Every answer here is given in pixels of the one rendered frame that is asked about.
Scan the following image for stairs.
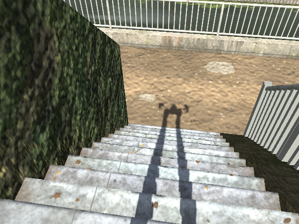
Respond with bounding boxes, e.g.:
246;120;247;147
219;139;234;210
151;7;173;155
15;123;299;224

